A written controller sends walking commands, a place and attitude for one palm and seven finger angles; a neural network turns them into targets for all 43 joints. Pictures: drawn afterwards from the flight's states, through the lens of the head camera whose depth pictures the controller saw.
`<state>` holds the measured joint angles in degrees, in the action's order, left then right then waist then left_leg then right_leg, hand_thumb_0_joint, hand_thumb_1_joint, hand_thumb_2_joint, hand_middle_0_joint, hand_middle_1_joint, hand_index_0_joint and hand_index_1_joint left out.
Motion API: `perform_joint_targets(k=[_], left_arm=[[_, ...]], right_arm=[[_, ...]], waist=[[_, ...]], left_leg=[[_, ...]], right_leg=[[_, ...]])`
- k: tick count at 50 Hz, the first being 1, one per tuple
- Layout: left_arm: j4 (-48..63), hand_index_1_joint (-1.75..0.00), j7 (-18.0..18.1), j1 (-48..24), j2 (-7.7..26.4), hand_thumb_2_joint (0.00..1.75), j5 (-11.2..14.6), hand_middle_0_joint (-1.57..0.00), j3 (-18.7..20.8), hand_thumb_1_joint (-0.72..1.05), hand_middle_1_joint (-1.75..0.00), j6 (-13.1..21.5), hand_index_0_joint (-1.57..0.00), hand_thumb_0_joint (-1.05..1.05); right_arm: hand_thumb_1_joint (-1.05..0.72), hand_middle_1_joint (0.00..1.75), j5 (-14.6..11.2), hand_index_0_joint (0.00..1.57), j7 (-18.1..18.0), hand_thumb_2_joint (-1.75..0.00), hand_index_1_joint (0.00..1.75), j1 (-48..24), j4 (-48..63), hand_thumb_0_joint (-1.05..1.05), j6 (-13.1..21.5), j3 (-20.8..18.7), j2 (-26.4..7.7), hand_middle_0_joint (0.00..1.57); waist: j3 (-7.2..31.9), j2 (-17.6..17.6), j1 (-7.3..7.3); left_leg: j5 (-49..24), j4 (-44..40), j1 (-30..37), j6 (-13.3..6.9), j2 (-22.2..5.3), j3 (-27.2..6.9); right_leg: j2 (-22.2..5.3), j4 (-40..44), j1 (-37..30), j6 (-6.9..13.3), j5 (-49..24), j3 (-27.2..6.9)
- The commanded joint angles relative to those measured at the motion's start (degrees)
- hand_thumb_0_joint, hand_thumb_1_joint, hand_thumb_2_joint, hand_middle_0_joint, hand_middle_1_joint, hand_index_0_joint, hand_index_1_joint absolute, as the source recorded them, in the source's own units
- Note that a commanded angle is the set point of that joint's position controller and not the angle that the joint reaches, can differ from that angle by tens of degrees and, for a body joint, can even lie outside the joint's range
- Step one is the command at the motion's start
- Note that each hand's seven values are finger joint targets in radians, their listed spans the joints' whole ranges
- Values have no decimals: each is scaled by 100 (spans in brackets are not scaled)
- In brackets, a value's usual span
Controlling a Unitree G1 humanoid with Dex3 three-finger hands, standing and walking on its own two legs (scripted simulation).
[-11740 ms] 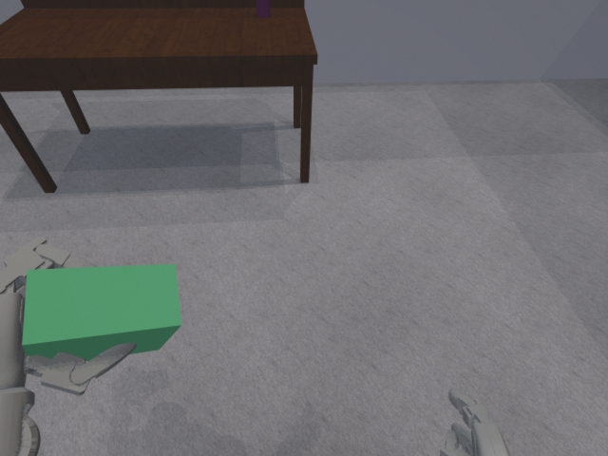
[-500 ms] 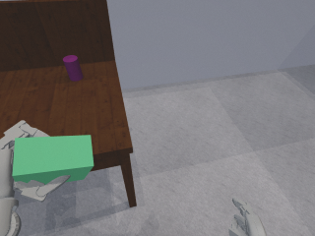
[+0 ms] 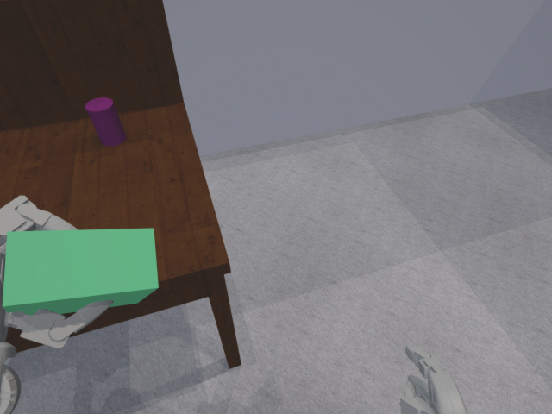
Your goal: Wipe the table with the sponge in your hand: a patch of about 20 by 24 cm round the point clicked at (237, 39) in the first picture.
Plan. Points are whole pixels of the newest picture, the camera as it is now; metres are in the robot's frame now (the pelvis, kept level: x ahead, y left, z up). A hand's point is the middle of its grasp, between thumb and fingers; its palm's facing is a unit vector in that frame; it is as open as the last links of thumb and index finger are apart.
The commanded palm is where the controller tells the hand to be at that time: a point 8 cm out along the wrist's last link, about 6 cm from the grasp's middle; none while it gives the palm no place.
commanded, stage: shuffle to correct the standing spot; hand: left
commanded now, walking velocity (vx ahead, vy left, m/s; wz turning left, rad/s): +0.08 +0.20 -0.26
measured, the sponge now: (105, 272) +0.23 +0.21 +0.16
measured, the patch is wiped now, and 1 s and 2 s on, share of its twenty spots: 0.00 0.00 0.00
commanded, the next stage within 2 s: none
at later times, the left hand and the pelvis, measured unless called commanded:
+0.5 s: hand (28, 254) +0.23 +0.28 +0.18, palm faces +0.33 -0.83 -0.46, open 9.9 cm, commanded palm +0.18 +0.32 +0.19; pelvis +0.00 +0.06 +0.00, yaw -4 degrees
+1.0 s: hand out of the picture +0.23 +0.34 +0.19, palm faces +0.32 -0.84 -0.45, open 10.0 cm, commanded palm +0.18 +0.39 +0.19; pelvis +0.00 +0.13 +0.01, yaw -5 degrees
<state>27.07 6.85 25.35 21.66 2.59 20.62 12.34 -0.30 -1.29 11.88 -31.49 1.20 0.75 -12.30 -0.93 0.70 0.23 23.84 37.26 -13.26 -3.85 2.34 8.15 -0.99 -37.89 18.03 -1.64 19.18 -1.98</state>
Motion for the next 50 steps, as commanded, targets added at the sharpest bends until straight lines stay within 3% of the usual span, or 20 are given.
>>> perform_joint_targets(k=[1, 5, 8, 10, 11, 13, 15, 18, 23, 26, 29, 31, 33, 35, 38, 41, 44, 45, 47, 50], left_arm=[[1199, -160, 148, -407, 971, 130, 82, -120, 754, 10, -160, 318, -120, 0], [1400, -160, 127, -483, 939, 130, 34, -120, 654, 10, -160, 335, -120, 0], [1129, -160, 176, -374, 902, 130, 4, -120, 637, 10, -160, 325, -120, 0], [968, -160, 199, -360, 899, 130, 39, -120, 633, 10, -160, 344, -120, 0], [1075, -160, 214, -504, 810, 130, 49, -120, 548, 10, -160, 412, -120, 0], [1140, -160, 191, -324, 941, 130, -49, -120, 740, 10, -160, 449, -120, 0], [1167, -160, 179, -369, 872, 130, -78, -120, 650, 10, -160, 445, -120, 0], [1229, -160, 208, -484, 1128, 130, -50, -120, 774, 10, -160, 342, -120, 0], [1294, -160, 108, -233, 1035, 130, 40, -120, 974, 10, -160, 432, -120, 0], [1243, -160, 132, -168, 825, 130, -41, -120, 806, 10, -160, 503, -120, 0], [1162, -160, 232, -292, 1044, 130, -47, -120, 774, 10, -160, 490, -120, 0], [1292, -160, 293, -322, 1077, 130, -107, -120, 877, 10, -160, 451, -120, 0], [1372, -160, 248, -279, 1070, 130, -74, -120, 929, 10, -160, 380, -120, 0], [1844, -160, 177, -475, 1016, 130, -38, -120, 879, 10, -160, 496, -120, 0], [1736, -160, 211, -398, 1070, 130, 1, -120, 939, 10, -160, 536, -120, 0], [1696, -160, 221, -173, 838, 130, 17, -120, 644, 10, -160, 440, -120, 0], [1305, -160, 250, -21, 861, 130, -24, -120, 653, 10, -160, 300, -120, 0], [1104, -160, 261, -36, 932, 130, -67, -120, 700, 10, -160, 285, -120, 0], [675, -160, 297, -100, 1084, 130, 50, -120, 895, 10, -160, 285, -120, 0], [792, -160, 259, -111, 977, 130, 58, -120, 816, 10, -160, 358, -120, 0]], right_arm=[[-90, 30, -54, 20, -57, -90, 30, -547, 920, 0, 183, -334, -737, 20], [-90, 30, 28, 20, -50, -90, 30, -477, 949, 0, 312, -355, -710, 20], [-90, 30, 54, 20, 22, -90, 30, -603, 940, 0, 344, -369, -766, 20], [-90, 30, -43, 20, 41, -90, 30, -599, 975, 0, 312, -490, -792, 20], [-90, 30, 10, 20, 95, -90, 30, -521, 912, 0, 279, -478, -873, 20], [-90, 30, 50, 20, 125, -90, 30, -466, 729, 0, 86, -336, -689, 20], [-90, 30, -14, 20, 72, -90, 30, -508, 709, 0, 75, -233, -445, 20], [-90, 30, -76, 20, -133, -90, 30, -545, 654, 0, 285, -359, -506, 20], [-90, 30, -163, 20, -152, -90, 30, -432, 837, 0, 536, -423, -639, 20], [-90, 30, -133, 20, -40, -90, 30, -430, 765, 0, 701, -398, -674, 20], [-90, 30, -91, 20, 79, -90, 30, -491, 734, 0, 621, -475, -610, 20], [-90, 30, -38, 20, 73, -90, 30, -470, 605, 0, 572, -397, -542, 20], [-90, 30, -75, 20, 1, -90, 30, -355, 464, 0, 461, -404, -519, 20], [-90, 30, -93, 20, -27, -90, 30, -307, 700, 0, 569, -517, -733, 20], [-90, 30, -18, 20, -30, -90, 30, -412, 572, 0, 744, -464, -568, 20], [-90, 30, -24, 20, 12, -90, 30, -405, 437, 0, 866, -379, -621, 20], [-90, 30, 3, 20, 9, -90, 30, -465, 472, 0, 823, -250, -656, 20], [-90, 30, 36, 20, 2, -90, 30, -439, 489, 0, 759, -244, -619, 20], [-90, 30, 44, 20, 33, -90, 30, -357, 542, 0, 626, -322, -692, 20], [-90, 30, -5, 20, 67, -90, 30, -417, 395, 0, 550, -322, -638, 20]], waist=[[689, 144, -9], [547, 1123, -15], [824, 398, 194], [842, -1955, 181], [431, -1314, 43], [417, -214, 3], [515, -638, -34], [173, -526, -49], [415, 1206, 8], [489, 722, 137], [495, -1933, 114], [428, -1441, 30], [494, -103, -216], [581, 1976, -148], [608, 1028, -94], [760, 1011, -38], [747, 879, 80], [702, 238, 58], [456, -1273, 12], [338, -893, -52]], left_leg=[[-2069, -868, -64, 618, -710, -824], [-4049, -1582, 879, 687, -1329, -1193], [-4607, -152, -145, 780, -937, -450], [-381, 3072, -2210, 606, -64, -594], [673, 3250, -2342, 455, -551, -1826], [548, 2340, -1585, 327, -934, -1944], [-291, 915, -536, 370, -572, -941], [-783, -585, 411, 437, -110, -232], [-1545, -1633, -634, -273, -1243, -1744], [-1627, -741, -1124, -110, -971, -967], [70, 1689, -1875, 490, -312, -652], [419, 1137, -1298, 351, -796, -1298], [-845, -642, 250, 476, -336, -804], [-1374, -1985, 144, -243, -1558, -2612], [-1548, -1890, 181, -827, -1721, -2634], [-2716, -1455, 225, -605, -1394, -1742], [-1550, -1056, -801, -190, -1100, -1330], [-777, -524, -1408, 37, -834, -1130], [226, 2063, -2533, 473, -228, -960], [-386, 3041, -2677, 580, -587, -1335]], right_leg=[[-363, -35, -366, 612, -1745, -551], [26, -760, 478, 292, 292, 728], [-134, 679, -1401, 580, -970, 738], [-2200, 1466, -2100, 1784, -3462, -2726], [-2614, 1686, -1263, 1677, -2911, -3003], [-2202, 1479, -250, 1232, -1693, -1974], [-1493, 1643, 348, 886, -751, -701], [-1080, 1424, 652, 518, 379, -352], [39, -1204, -126, -74, 94, 715], [-214, 279, -961, 118, -461, 530], [-2201, 1626, -1267, 1096, -2087, -2072], [-2190, 1249, -535, 1025, -1773, -1464], [-1159, 116, 443, 400, -859, -128], [52, -2098, 972, -72, 1250, 647], [-221, -2973, 1347, 62, 1212, 279], [-196, -1231, 560, 66, 925, 651], [-223, 899, -1065, 137, -330, 792], [-688, 1530, -1626, 331, -647, 216], [-2699, 2361, -1465, 1211, -815, -2668], [-2235, 1798, -1357, 1142, -2212, -1298]])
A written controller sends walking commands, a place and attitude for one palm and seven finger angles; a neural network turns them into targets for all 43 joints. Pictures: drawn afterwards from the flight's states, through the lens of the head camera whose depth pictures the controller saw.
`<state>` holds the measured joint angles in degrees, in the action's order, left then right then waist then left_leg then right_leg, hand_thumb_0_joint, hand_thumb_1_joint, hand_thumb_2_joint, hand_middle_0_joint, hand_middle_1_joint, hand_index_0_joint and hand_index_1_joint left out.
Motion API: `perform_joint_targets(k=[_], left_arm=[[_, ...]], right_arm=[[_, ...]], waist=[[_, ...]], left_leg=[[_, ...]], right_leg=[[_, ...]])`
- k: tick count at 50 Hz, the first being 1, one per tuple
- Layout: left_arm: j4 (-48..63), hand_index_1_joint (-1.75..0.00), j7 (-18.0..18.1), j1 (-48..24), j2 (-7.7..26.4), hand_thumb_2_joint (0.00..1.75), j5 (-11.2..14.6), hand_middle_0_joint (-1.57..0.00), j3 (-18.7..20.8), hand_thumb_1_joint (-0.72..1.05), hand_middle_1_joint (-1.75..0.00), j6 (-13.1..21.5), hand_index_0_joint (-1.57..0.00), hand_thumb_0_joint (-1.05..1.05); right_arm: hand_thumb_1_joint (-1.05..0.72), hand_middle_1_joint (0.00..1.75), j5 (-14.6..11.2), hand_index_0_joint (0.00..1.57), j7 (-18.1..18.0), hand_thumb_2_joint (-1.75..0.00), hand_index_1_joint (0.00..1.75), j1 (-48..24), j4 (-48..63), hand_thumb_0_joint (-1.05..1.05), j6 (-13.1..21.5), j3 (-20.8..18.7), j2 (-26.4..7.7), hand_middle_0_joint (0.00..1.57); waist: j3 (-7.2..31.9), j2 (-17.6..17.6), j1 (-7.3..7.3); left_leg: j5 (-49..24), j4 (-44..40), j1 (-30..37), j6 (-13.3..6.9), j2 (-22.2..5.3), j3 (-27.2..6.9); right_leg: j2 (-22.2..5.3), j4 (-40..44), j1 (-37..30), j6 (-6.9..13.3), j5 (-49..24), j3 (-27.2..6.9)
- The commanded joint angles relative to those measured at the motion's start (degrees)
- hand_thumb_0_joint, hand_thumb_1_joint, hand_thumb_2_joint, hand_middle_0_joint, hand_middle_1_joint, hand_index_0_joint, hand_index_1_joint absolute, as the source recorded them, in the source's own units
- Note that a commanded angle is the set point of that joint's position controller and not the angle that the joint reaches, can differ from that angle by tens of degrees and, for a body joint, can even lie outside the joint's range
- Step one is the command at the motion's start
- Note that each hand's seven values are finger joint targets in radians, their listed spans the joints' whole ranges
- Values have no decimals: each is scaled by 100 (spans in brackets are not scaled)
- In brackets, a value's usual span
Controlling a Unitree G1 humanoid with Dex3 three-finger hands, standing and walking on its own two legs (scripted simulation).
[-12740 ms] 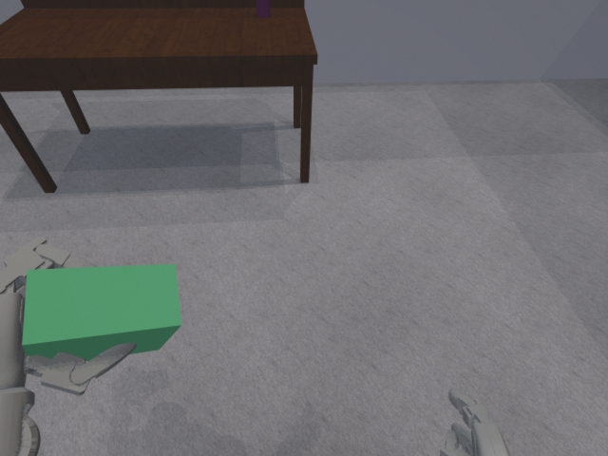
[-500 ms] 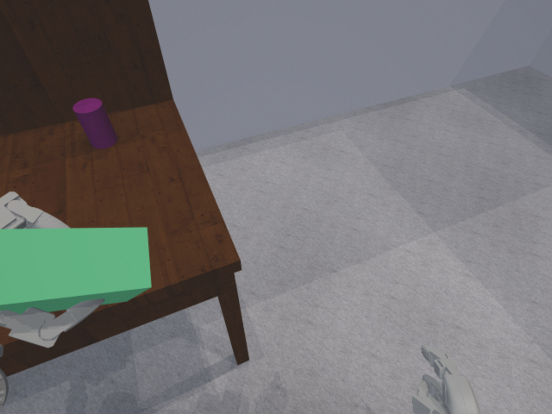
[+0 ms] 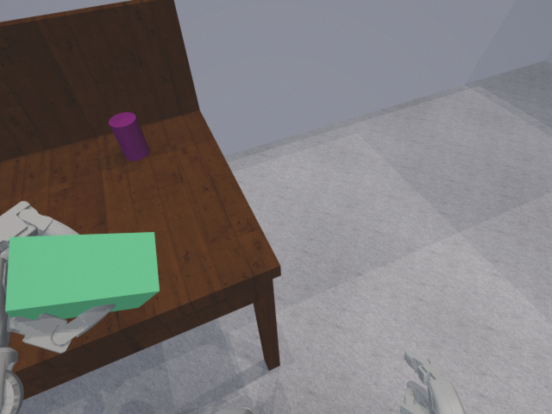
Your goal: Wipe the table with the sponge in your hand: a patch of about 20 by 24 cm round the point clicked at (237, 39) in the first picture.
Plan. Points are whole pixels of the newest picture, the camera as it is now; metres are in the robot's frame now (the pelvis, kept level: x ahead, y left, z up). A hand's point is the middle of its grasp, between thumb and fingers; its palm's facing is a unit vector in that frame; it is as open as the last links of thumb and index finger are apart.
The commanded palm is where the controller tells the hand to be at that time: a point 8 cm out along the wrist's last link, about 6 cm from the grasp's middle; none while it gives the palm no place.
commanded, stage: shuffle to correct the standing spot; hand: left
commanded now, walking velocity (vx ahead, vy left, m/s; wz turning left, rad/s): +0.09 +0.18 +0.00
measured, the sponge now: (107, 276) +0.23 +0.20 +0.16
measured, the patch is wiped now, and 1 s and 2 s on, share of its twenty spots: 0.00 0.00 0.00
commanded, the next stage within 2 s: come to a stop and stand still in 1.24 s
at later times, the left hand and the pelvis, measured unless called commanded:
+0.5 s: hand out of the picture +0.21 +0.35 +0.18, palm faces +0.41 -0.81 -0.41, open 10.0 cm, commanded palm +0.16 +0.39 +0.19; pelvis +0.01 +0.11 +0.00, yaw +1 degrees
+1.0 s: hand out of the picture +0.22 +0.42 +0.17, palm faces +0.40 -0.82 -0.41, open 10.0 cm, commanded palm +0.17 +0.45 +0.19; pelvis +0.01 +0.17 +0.01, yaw -1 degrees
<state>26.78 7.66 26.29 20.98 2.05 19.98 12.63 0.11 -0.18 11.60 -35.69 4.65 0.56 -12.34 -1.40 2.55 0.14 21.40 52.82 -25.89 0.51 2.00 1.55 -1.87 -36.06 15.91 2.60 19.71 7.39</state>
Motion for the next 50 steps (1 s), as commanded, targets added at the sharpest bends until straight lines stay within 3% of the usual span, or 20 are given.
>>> perform_joint_targets(k=[1, 7, 9, 12, 14, 19, 21, 22, 24, 26, 29, 30, 31, 33, 35, 38, 42, 45, 47, 50], left_arm=[[832, -160, 186, -140, 1042, 130, 59, -120, 853, 10, -160, 380, -120, 0], [1347, -160, 304, -342, 1068, 130, -33, -120, 773, 10, -160, 353, -120, 0], [1501, -160, 299, -440, 1050, 130, -28, -120, 704, 10, -160, 313, -120, 0], [1681, -160, 260, -603, 1083, 130, -10, -120, 787, 10, -160, 388, -120, 0], [1597, -160, 214, -363, 1202, 130, 25, -120, 890, 10, -160, 403, -120, 0], [1700, -160, 218, -2, 997, 130, 29, -120, 802, 10, -160, 392, -120, 0], [1239, -160, 242, -70, 1204, 130, -5, -120, 934, 10, -160, 330, -120, 0], [1076, -160, 214, -122, 1004, 130, 89, -120, 773, 10, -160, 256, -120, 0], [1115, -160, 232, -431, 1072, 130, 110, -120, 843, 10, -160, 287, -120, 0], [1096, -160, 228, -577, 1051, 130, -28, -120, 802, 10, -160, 357, -120, 0], [1339, -160, 158, -748, 869, 130, -46, -120, 530, 10, -160, 346, -120, 0], [1532, -160, 149, -880, 907, 130, -61, -120, 504, 10, -160, 350, -120, 0], [1537, -160, 130, -971, 997, 130, -93, -120, 518, 10, -160, 341, -120, 0], [1562, -160, 82, -755, 1215, 130, -25, -120, 732, 10, -160, 278, -120, 0], [1971, -160, 70, -668, 1082, 130, -54, -120, 667, 10, -160, 320, -120, 0], [1923, -160, 54, -85, 1002, 130, -15, -120, 684, 10, -160, 272, -120, 0], [1322, -160, 39, -147, 1129, 130, 38, -120, 850, 10, -160, 121, -120, 0], [873, -160, 1, -446, 1078, 130, 81, -120, 838, 10, -160, 1, -120, 0], [802, -160, -41, -428, 779, 130, 116, -120, 541, 10, -160, -130, -120, 0], [1194, -160, 44, -811, 824, 130, 82, -120, 414, 10, -160, -151, -120, 0]], right_arm=[[-90, 30, -38, 20, -78, -90, 30, -447, 799, 0, 189, -270, -597, 20], [-90, 30, 9, 20, -259, -90, 30, -502, 911, 0, 325, -346, -430, 20], [-90, 30, -8, 20, -318, -90, 30, -425, 910, 0, 343, -418, -474, 20], [-90, 30, -107, 20, -328, -90, 30, -318, 1056, 0, 385, -563, -853, 20], [-90, 30, -59, 20, -340, -90, 30, -339, 977, 0, 468, -499, -673, 20], [-90, 30, -75, 20, -183, -90, 30, -477, 858, 0, 595, -331, -665, 20], [-90, 30, -17, 20, -161, -90, 30, -385, 849, 0, 494, -271, -531, 20], [-90, 30, -78, 20, -115, -90, 30, -311, 852, 0, 429, -409, -627, 20], [-90, 30, -74, 20, -96, -90, 30, -483, 735, 0, 385, -307, -607, 20], [-90, 30, -47, 20, -151, -90, 30, -508, 678, 0, 341, -185, -410, 20], [-90, 30, -46, 20, -290, -90, 30, -473, 684, 0, 430, -317, -477, 20], [-90, 30, -61, 20, -305, -90, 30, -427, 793, 0, 453, -425, -710, 20], [-90, 30, -85, 20, -294, -90, 30, -385, 907, 0, 456, -445, -736, 20], [-90, 30, 14, 20, -336, -90, 30, -614, 846, 0, 507, -351, -544, 20], [-90, 30, -11, 20, -295, -90, 30, -566, 797, 0, 527, -356, -547, 20], [-90, 30, -54, 20, -239, -90, 30, -481, 789, 0, 559, -288, -564, 20], [-90, 30, -65, 20, -338, -90, 30, -372, 843, 0, 415, -189, -558, 20], [-90, 30, -38, 20, -428, -90, 30, -332, 861, 0, 343, -190, -538, 20], [-90, 30, -61, 20, -424, -90, 30, -295, 932, 0, 270, -286, -607, 20], [-90, 30, -14, 20, -463, -90, 30, -463, 922, 0, 303, -193, -597, 20]], waist=[[392, -940, -16], [477, -1216, 95], [512, -781, 2], [729, 826, -28], [713, 1508, -38], [894, 843, 60], [737, -960, -38], [432, -2035, 43], [325, -1564, -18], [365, -1243, -37], [692, -10, -121], [725, 843, -72], [726, 958, -43], [671, 980, -46], [803, 540, -29], [1044, 1038, 19], [965, 753, -6], [713, 102, -128], [457, -845, -142], [548, -355, -146]], left_leg=[[-197, 1223, -1276, 122, -649, -627], [-709, -1626, 816, -13, -294, 528], [-998, -2385, 1465, 16, -151, 561], [-1821, -2906, 1395, -452, -1182, -947], [-2159, -3324, 1362, -1064, -1635, -1713], [-1461, -2387, 458, -603, -1020, -565], [95, -922, -557, -148, -194, 46], [282, 118, -917, -5, -159, -15], [351, 655, -1120, -9, -515, -531], [116, -913, 34, -141, -654, -391], [-1182, -2794, 1899, -128, -300, 37], [-1471, -3115, 2040, -504, -1134, -1216], [-1533, -3489, 1764, -911, -1677, -2086], [-737, -3994, 1507, -1230, -1988, -2842], [-1666, -3631, 1562, -1216, -1764, -2016], [-2460, -3368, 1461, -936, -1412, -1053], [-1360, -3175, 813, -533, -1321, -984], [667, -3234, 206, -266, -918, -769], [466, -2434, 705, -241, -478, -413], [-237, -2818, 1110, -334, -708, -670]], right_leg=[[-1968, 1478, -1052, 606, -2713, -1817], [-1475, 1362, -263, 292, -1788, -1074], [-1226, 911, -33, 68, -1036, -911], [-119, -771, 276, -395, -13, -232], [-2, -2001, 843, -420, 1459, -278], [-47, 722, -822, -283, -299, -215], [-1517, 1779, -1154, 420, -643, -2520], [-2148, 2028, -1019, 803, -919, -3383], [-2292, 1751, -989, 1012, -1954, -2780], [-1676, 1218, -421, 530, -2387, -1427], [-686, 107, 222, 3, -916, -646], [-177, -667, 742, -244, -7, -428], [116, -1389, 954, -314, 1057, -452], [27, -2444, 1255, -283, 1157, -770], [-62, -2237, 1175, -239, 845, -722], [94, -789, 445, -240, 442, -366], [174, 1255, -805, -193, -483, -249], [-127, 1516, -1047, 70, -368, -826], [-566, 1995, 10, 373, 626, -1770], [-389, 1527, 60, 253, -43, -1384]])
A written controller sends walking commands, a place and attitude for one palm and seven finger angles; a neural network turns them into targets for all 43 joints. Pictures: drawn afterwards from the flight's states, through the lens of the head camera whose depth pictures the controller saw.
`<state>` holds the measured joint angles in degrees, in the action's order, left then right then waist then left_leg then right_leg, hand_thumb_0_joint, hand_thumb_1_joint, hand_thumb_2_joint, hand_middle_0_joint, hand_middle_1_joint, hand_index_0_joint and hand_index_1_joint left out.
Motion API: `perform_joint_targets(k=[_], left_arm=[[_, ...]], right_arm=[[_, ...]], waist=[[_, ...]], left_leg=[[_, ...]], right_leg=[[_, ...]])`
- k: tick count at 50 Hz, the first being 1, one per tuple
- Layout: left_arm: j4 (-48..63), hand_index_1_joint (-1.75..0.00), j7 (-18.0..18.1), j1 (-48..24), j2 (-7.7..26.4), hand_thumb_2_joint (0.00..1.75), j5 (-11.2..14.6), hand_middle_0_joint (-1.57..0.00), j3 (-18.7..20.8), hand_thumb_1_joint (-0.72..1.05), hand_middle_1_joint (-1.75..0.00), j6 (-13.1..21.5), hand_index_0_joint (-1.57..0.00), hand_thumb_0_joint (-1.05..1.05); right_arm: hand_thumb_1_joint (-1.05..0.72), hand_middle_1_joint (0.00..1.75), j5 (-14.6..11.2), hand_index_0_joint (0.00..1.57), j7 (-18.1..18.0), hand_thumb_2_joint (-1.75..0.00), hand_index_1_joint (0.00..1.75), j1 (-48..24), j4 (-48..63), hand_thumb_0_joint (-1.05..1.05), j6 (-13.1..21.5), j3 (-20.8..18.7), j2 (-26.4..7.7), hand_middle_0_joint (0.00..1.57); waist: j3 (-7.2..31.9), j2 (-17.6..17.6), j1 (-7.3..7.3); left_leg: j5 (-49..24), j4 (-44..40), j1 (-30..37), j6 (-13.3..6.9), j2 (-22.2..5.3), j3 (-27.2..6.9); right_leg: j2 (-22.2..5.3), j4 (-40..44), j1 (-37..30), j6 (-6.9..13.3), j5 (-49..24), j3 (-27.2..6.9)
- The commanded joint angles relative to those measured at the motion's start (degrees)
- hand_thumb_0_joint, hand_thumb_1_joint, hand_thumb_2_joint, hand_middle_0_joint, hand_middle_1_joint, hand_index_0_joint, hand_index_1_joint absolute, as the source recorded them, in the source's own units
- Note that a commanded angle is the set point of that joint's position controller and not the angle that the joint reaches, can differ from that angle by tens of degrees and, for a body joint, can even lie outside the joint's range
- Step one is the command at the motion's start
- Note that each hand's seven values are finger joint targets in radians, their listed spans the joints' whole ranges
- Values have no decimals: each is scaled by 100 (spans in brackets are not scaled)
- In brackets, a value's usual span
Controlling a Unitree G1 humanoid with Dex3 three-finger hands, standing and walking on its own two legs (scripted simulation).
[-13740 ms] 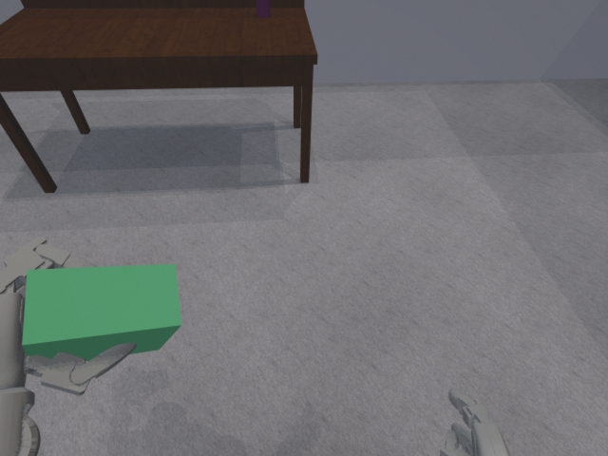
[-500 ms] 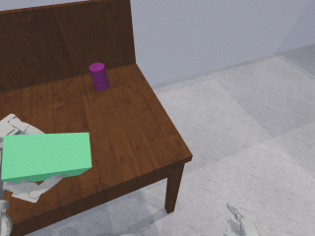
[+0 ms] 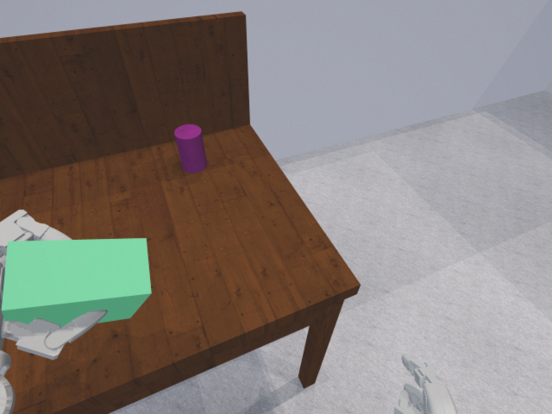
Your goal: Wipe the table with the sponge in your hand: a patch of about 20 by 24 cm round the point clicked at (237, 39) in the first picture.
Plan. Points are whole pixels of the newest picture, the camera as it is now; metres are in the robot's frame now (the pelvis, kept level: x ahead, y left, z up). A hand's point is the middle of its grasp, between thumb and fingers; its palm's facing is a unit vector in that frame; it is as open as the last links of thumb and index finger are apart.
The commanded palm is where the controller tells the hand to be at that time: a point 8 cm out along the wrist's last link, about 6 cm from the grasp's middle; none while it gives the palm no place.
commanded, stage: shuffle to correct the standing spot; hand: left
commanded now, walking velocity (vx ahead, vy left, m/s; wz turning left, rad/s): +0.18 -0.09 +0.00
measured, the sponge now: (99, 284) +0.22 +0.22 +0.14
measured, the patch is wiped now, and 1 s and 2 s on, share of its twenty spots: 0.00 0.00 0.00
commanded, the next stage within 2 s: come to a stop and stand still in 0.24 s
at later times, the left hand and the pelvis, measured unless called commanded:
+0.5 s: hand (120, 255) +0.25 +0.21 +0.16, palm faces +0.37 -0.85 -0.38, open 10.0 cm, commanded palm +0.20 +0.25 +0.18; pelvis +0.04 -0.03 +0.00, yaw +0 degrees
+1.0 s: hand (80, 286) +0.21 +0.23 +0.16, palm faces +0.26 -0.88 -0.40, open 10.0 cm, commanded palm +0.15 +0.29 +0.18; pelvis -0.01 +0.01 +0.00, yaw -1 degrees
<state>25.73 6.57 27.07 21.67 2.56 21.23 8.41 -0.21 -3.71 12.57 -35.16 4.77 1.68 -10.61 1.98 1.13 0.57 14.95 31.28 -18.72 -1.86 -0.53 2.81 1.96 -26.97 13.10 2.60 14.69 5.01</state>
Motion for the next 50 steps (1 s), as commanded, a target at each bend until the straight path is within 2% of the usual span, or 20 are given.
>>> perform_joint_targets(k=[1, 3, 5, 9, 12, 18, 22, 23, 27, 34, 35, 36, 37, 38, 39, 42, 43, 46, 48, 50], left_arm=[[1339, -160, 171, -969, 790, 130, 2, -120, 293, 10, -160, 282, -120, 0], [1553, -160, 187, -1084, 927, 130, -53, -120, 329, 10, -160, 309, -120, 0], [1643, -160, 207, -1045, 922, 130, -97, -120, 327, 10, -160, 318, -120, 0], [1626, -160, 214, -400, 991, 130, -26, -120, 539, 10, -160, 349, -120, 0], [1345, -160, 204, -34, 949, 130, 87, -120, 643, 10, -160, 318, -120, 0], [1285, -160, 188, -300, 860, 130, 187, -120, 463, 10, -160, 241, -120, 0], [1301, -160, 221, -388, 940, 130, 166, -120, 504, 10, -160, 253, -120, 0], [1384, -160, 242, -414, 979, 130, 159, -120, 497, 10, -160, 261, -120, 0], [1423, -160, 273, -234, 957, 130, 141, -120, 579, 10, -160, 291, -120, 0], [1283, -160, 267, -173, 822, 130, 141, -120, 408, 10, -160, 204, -120, 0], [2050, -160, 217, -5909, 4923, 130, -589, -120, 3458, 10, -160, 719, -120, 0], [-1036, -160, -34, -2991, 1895, 130, -210, -120, 1375, 10, -160, 572, -120, 0], [-1142, -160, -95, -1978, 1187, 130, -140, -120, 842, 10, -160, 624, -120, 0], [-601, -160, -151, -1509, 370, 130, 49, -120, 9, 10, -160, 679, -120, 0], [246, -160, -115, -1615, 688, 130, 25, -120, 168, 10, -160, 728, -120, 0], [1046, -160, -27, -853, 760, 130, 36, -120, 136, 10, -160, 713, -120, 0], [1050, -160, 26, -434, 865, 130, 74, -120, 303, 10, -160, 711, -120, 0], [1359, -160, 48, -556, 1275, 130, 124, -120, 786, 10, -160, 780, -120, 0], [1304, -160, 71, -592, 1602, 130, 146, -120, 1148, 10, -160, 823, -120, 0], [1162, -160, 20, -889, 1335, 130, 137, -120, 905, 10, -160, 873, -120, 0]], right_arm=[[-90, 30, 14, 20, -131, -90, 30, -610, 886, 0, 309, -314, -779, 20], [-90, 30, -5, 20, -164, -90, 30, -700, 911, 0, 334, -291, -765, 20], [-90, 30, 36, 20, -187, -90, 30, -672, 945, 0, 346, -283, -715, 20], [-90, 30, 16, 20, -143, -90, 30, -510, 953, 0, 320, -334, -732, 20], [-90, 30, -18, 20, -113, -90, 30, -401, 953, 0, 229, -365, -747, 20], [-90, 30, -64, 20, -98, -90, 30, -453, 943, 0, 125, -380, -741, 20], [-90, 30, -72, 20, -59, -90, 30, -594, 929, 0, 83, -357, -713, 20], [-90, 30, -63, 20, -60, -90, 30, -638, 893, 0, 62, -346, -707, 20], [-90, 30, -70, 20, -55, -90, 30, -718, 959, 0, -6, -360, -698, 20], [-90, 30, -71, 20, -92, -90, 30, -724, 1007, 0, -39, -354, -702, 20], [-90, 30, 26, 20, -63, -90, 30, 203, 956, 0, 403, -651, -939, 20], [-90, 30, 25, 20, 14, -90, 30, -315, 691, 0, 377, -388, -443, 20], [-90, 30, -60, 20, 81, -90, 30, -291, 964, 0, 438, -518, -811, 20], [-90, 30, -153, 20, 193, -90, 30, -335, 868, 0, 426, -496, -745, 20], [-90, 30, -135, 20, 279, -90, 30, -366, 1041, 0, 439, -573, -953, 20], [-90, 30, -101, 20, 383, -90, 30, -604, 1193, 0, 471, -524, -877, 20], [-90, 30, -128, 20, 373, -90, 30, -704, 1133, 0, 488, -516, -854, 20], [-90, 30, -51, 20, 224, -90, 30, -709, 1241, 0, 504, -453, -846, 20], [-90, 30, -54, 20, 118, -90, 30, -749, 1217, 0, 518, -412, -830, 20], [-90, 30, -55, 20, 59, -90, 30, -634, 1226, 0, 546, -370, -797, 20]], waist=[[266, -35, -156], [172, 710, -145], [35, 976, -108], [383, 732, -113], [700, 331, -141], [681, -36, -241], [642, -313, -173], [592, -89, -187], [618, -132, -107], [531, 14, -104], [-1230, -1115, 122], [102, -931, 141], [227, -286, 286], [643, 581, 175], [817, 527, 176], [890, -333, 269], [872, -279, 244], [458, -343, 126], [141, 30, 91], [-15, 288, 47]], left_leg=[[331, -914, 394, -136, -618, -988], [901, -1607, 328, -214, -997, -1559], [936, -1810, 52, -295, -1192, -1787], [-201, -1227, 197, -160, -922, -1245], [-1216, -600, 333, -73, -725, -839], [-1481, -44, 454, -1, -482, -480], [-1786, 327, 583, 34, -261, -298], [-1770, 254, 577, 25, -258, -317], [-1876, 19, 653, -23, -317, -369], [-1766, -309, 808, -13, -428, -545], [-1089, 236, 109, 129, -96, 456], [-1083, 59, 392, 56, 203, -120], [-1200, -247, 583, 70, -50, -34], [-1546, -465, 936, -46, -123, -64], [-1930, -476, 1069, -87, -248, -162], [-1844, -508, 977, -112, -343, -439], [-1529, -616, 1045, -137, -396, -528], [-406, -856, 617, -47, -375, -814], [210, -1071, 503, -55, -417, -944], [904, -1421, 180, -91, -528, -1143]], right_leg=[[-621, 409, 178, 142, 222, -967], [-353, -22, 116, -29, 265, -577], [-308, -88, -140, -75, 193, -369], [-376, 350, -579, 7, -341, -352], [-535, 381, -795, 117, -1293, -631], [-875, 241, -558, 285, -2148, -1008], [-1157, 346, -610, 95, -3524, -1156], [-1189, 341, -585, 59, -3411, -1087], [-1059, 432, -781, -248, -3311, -1034], [-894, 616, -641, -258, -2415, -932], [-690, 1592, 948, -1104, -3621, -1093], [-1113, 648, -160, -361, -3897, -1501], [-1130, 622, -610, -491, -4201, -1733], [-1037, 247, -896, -464, -3635, -1330], [-913, 250, -918, -542, -3113, -1239], [-807, 418, -863, -521, -1986, -1065], [-760, 420, -663, -415, -1434, -1042], [-767, 792, -296, -118, -114, -1086], [-701, 908, 40, -63, 457, -1018], [-588, 759, -28, -76, 696, -894]])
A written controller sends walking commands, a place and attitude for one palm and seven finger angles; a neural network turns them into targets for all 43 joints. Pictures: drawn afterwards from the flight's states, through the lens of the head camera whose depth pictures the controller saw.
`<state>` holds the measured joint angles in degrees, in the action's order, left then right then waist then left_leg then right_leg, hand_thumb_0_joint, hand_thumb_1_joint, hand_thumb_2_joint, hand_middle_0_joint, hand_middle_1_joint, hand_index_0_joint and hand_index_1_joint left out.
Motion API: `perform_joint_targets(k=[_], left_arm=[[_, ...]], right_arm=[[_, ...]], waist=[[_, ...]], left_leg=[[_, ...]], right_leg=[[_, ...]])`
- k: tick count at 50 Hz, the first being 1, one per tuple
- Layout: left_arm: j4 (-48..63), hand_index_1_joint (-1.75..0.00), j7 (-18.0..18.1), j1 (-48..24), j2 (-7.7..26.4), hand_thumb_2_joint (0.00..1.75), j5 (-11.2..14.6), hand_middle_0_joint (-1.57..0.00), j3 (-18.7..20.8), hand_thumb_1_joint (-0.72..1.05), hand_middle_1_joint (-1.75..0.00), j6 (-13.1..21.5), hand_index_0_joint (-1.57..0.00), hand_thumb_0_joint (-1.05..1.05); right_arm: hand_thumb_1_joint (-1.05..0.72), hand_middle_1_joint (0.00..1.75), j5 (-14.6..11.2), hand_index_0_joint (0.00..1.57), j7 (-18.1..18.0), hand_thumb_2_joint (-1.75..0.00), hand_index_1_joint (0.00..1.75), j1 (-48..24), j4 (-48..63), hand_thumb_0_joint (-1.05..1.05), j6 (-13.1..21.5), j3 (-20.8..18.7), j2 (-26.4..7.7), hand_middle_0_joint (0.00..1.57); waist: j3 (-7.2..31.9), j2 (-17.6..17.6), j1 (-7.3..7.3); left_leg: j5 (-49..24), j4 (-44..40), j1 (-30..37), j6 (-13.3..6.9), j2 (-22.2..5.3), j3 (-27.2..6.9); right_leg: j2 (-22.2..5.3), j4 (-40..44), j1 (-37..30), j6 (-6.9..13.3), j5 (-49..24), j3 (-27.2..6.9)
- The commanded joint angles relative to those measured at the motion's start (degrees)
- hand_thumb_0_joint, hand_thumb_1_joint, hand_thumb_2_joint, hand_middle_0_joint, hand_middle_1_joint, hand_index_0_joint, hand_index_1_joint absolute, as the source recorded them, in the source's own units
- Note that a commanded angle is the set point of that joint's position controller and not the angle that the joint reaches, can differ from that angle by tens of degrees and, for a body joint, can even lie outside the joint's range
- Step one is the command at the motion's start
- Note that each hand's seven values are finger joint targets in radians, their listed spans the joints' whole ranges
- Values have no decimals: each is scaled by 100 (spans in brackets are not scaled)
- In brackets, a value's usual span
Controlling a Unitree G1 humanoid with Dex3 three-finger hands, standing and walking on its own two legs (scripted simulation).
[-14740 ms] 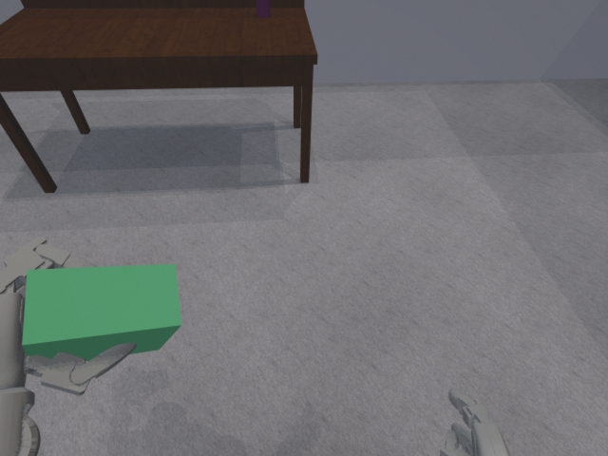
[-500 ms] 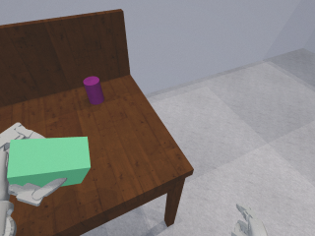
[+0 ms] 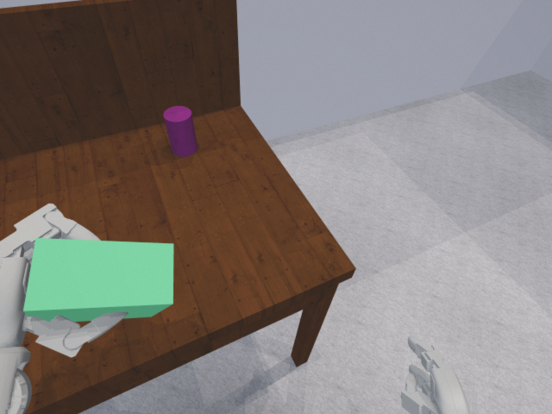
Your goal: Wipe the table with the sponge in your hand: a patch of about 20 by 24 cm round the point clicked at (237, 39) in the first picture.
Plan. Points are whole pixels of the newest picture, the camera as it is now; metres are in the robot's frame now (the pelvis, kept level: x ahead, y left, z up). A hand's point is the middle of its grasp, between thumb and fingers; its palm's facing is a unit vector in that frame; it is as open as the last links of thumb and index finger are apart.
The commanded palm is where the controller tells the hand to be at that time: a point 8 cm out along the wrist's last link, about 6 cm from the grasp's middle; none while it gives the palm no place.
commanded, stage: come to a stop and stand still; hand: left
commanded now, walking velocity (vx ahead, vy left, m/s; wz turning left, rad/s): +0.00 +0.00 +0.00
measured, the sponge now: (123, 283) +0.23 +0.19 +0.13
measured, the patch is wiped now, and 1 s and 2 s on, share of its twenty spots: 0.00 0.00 0.00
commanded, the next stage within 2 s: look again from close up in 0.72 s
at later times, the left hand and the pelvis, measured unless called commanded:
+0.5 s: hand (13, 273) +0.22 +0.29 +0.16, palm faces +0.38 -0.84 -0.38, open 10.0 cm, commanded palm +0.15 +0.32 +0.18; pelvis +0.00 +0.03 +0.00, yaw +1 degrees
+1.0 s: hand (38, 273) +0.22 +0.27 +0.16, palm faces +0.36 -0.85 -0.39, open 10.0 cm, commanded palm +0.16 +0.30 +0.18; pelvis +0.01 +0.02 +0.00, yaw +1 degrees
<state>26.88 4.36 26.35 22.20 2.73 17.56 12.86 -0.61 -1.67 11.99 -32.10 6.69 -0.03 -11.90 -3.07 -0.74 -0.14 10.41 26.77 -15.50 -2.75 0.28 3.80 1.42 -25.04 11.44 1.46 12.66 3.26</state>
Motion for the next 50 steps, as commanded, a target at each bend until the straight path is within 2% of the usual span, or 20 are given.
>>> perform_joint_targets(k=[1, 4, 7, 8, 10, 12, 15, 18, 19, 23, 24, 25, 29, 33, 34, 38, 40, 43, 44, 50], left_arm=[[1000, -160, 233, -929, 1281, 130, 95, -120, 1244, 10, -160, 457, -120, 0], [966, -160, 187, -1198, 1077, 130, -7, -120, 979, 10, -160, 527, -120, 0], [955, -160, 174, -1245, 817, 130, -90, -120, 668, 10, -160, 511, -120, 0], [900, -160, 171, -1163, 714, 130, -107, -120, 590, 10, -160, 498, -120, 0], [980, -160, 189, -1244, 712, 130, -167, -120, 552, 10, -160, 495, -120, 0], [1020, -160, 213, -1256, 784, 130, -197, -120, 635, 10, -160, 495, -120, 0], [1093, -160, 219, -1280, 860, 130, -202, -120, 756, 10, -160, 526, -120, 0], [1163, -160, 214, -1163, 996, 130, -181, -120, 943, 10, -160, 539, -120, 0], [1224, -160, 191, -1116, 879, 130, -157, -120, 840, 10, -160, 551, -120, 0], [1103, -160, 174, -687, 921, 130, -91, -120, 941, 10, -160, 486, -120, 0], [1116, -160, 149, -685, 765, 130, -75, -120, 781, 10, -160, 478, -120, 0], [1154, -160, 157, -679, 866, 130, -73, -120, 856, 10, -160, 458, -120, 0], [1053, -160, 149, -623, 758, 130, -48, -120, 754, 10, -160, 398, -120, 0], [1191, -160, 175, -710, 953, 130, -65, -120, 877, 10, -160, 364, -120, 0], [1266, -160, 173, -787, 833, 130, -49, -120, 755, 10, -160, 372, -120, 0], [1201, -160, 194, -684, 969, 130, -52, -120, 887, 10, -160, 344, -120, 0], [1147, -160, 192, -673, 859, 130, -27, -120, 792, 10, -160, 334, -120, 0], [1081, -160, 202, -558, 954, 130, -27, -120, 906, 10, -160, 325, -120, 0], [1053, -160, 192, -592, 805, 130, -3, -120, 765, 10, -160, 315, -120, 0], [1003, -160, 199, -631, 841, 130, -4, -120, 768, 10, -160, 273, -120, 0]], right_arm=[[-90, 30, -17, 20, -159, -90, 30, -527, 900, 0, 388, -195, -665, 20], [-90, 30, -19, 20, -156, -90, 30, -455, 832, 0, 550, -166, -648, 20], [-90, 30, -15, 20, -69, -90, 30, -365, 777, 0, 685, -189, -674, 20], [-90, 30, -25, 20, -40, -90, 30, -439, 743, 0, 723, -177, -652, 20], [-90, 30, 6, 20, -6, -90, 30, -350, 710, 0, 736, -193, -688, 20], [-90, 30, 34, 20, 12, -90, 30, -343, 700, 0, 735, -193, -690, 20], [-90, 30, 59, 20, 10, -90, 30, -395, 691, 0, 722, -165, -658, 20], [-90, 30, 65, 20, 0, -90, 30, -413, 690, 0, 702, -157, -638, 20], [-90, 30, 90, 20, -2, -90, 30, -400, 724, 0, 678, -136, -617, 20], [-90, 30, 73, 20, -13, -90, 30, -395, 750, 0, 620, -147, -615, 20], [-90, 30, 81, 20, -10, -90, 30, -373, 756, 0, 593, -140, -624, 20], [-90, 30, 76, 20, -12, -90, 30, -363, 775, 0, 576, -157, -645, 20], [-90, 30, 61, 20, -45, -90, 30, -410, 778, 0, 499, -147, -657, 20], [-90, 30, 41, 20, -90, -90, 30, -474, 789, 0, 469, -166, -679, 20], [-90, 30, 46, 20, -96, -90, 30, -454, 804, 0, 464, -160, -670, 20], [-90, 30, 31, 20, -121, -90, 30, -477, 784, 0, 454, -170, -690, 20], [-90, 30, 29, 20, -131, -90, 30, -463, 805, 0, 442, -173, -692, 20], [-90, 30, 24, 20, -144, -90, 30, -483, 773, 0, 432, -180, -696, 20], [-90, 30, 25, 20, -145, -90, 30, -474, 796, 0, 424, -164, -680, 20], [-90, 30, 14, 20, -164, -90, 30, -493, 785, 0, 420, -175, -717, 20]], waist=[[482, 598, 123], [564, 862, 149], [646, 594, 173], [651, 732, 170], [622, 487, 158], [625, 403, 151], [629, 656, 132], [774, 793, 128], [801, 792, 137], [1000, 642, 123], [952, 646, 113], [1011, 633, 113], [957, 567, 97], [1002, 592, 89], [1005, 566, 85], [935, 579, 91], [886, 517, 81], [894, 502, 80], [866, 482, 73], [827, 341, 68]], left_leg=[[1617, -1110, -270, -28, -670, -1291], [2227, -1550, -617, -92, -877, -1457], [2092, -1472, -537, -58, -845, -1341], [2145, -1518, -514, -34, -846, -1300], [2116, -1503, -554, 22, -834, -1395], [1814, -1339, -425, 54, -760, -1327], [1619, -1398, -300, 175, -774, -1387], [931, -1327, 31, 321, -758, -1330], [787, -1338, 55, 352, -785, -1357], [-203, -1099, 458, 476, -730, -1176], [-272, -1097, 472, 497, -751, -1174], [-404, -1064, 516, 520, -757, -1178], [-450, -983, 482, 480, -695, -1062], [-479, -932, 579, 446, -647, -1034], [-552, -919, 599, 455, -657, -1055], [-266, -909, 497, 365, -621, -1031], [-117, -898, 458, 341, -609, -1055], [-56, -877, 472, 283, -588, -1025], [-24, -885, 453, 287, -587, -1042], [40, -844, 465, 212, -567, -1036]], right_leg=[[-486, 448, 18, 20, 848, -664], [-385, -64, -431, -36, 560, -443], [-391, -16, -534, -35, 375, -496], [-360, -50, -525, -48, 361, -473], [-363, 31, -542, -30, 337, -500], [-390, 228, -482, -14, 223, -565], [-344, 249, -443, -11, 111, -515], [-312, 241, -396, 2, -99, -452], [-297, 227, -427, 0, -146, -416], [-338, 372, -407, 7, -385, -373], [-337, 394, -366, 9, -387, -362], [-352, 401, -402, 18, -439, -389], [-390, 524, -408, 7, -529, -390], [-401, 541, -365, 12, -600, -450], [-408, 529, -379, 22, -614, -431], [-426, 610, -340, 18, -512, -503], [-461, 668, -318, 37, -457, -541], [-461, 736, -269, 28, -459, -585], [-488, 752, -275, 37, -435, -589], [-510, 843, -175, 31, -402, -671]])
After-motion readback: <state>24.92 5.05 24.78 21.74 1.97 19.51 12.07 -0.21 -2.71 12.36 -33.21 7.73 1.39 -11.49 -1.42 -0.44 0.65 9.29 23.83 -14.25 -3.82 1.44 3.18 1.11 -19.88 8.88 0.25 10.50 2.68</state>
